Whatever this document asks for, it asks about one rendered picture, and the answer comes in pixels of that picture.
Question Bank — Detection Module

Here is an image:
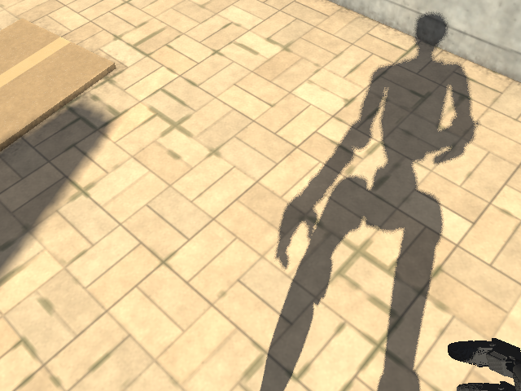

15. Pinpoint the robot right hand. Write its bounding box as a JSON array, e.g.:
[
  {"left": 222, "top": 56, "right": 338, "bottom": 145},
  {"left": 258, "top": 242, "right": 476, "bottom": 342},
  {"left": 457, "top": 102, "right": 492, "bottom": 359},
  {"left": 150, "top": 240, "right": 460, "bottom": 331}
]
[{"left": 448, "top": 338, "right": 521, "bottom": 391}]

